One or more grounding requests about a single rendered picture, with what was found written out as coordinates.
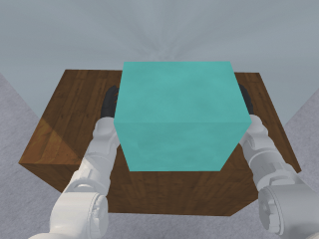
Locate left robot upper arm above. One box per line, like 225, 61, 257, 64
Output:
28, 192, 109, 239

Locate right robot upper arm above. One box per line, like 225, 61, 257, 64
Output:
258, 183, 319, 239

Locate right robot hand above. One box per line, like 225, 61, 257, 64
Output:
238, 84, 254, 115

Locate robot right forearm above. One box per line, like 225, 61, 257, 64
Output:
239, 115, 319, 199

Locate left robot hand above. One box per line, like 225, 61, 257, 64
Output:
100, 85, 120, 119

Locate robot left forearm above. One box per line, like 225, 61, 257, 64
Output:
49, 117, 121, 230

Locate carton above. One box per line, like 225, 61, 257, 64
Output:
114, 61, 252, 171

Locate pedestal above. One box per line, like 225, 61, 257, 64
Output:
18, 69, 302, 217

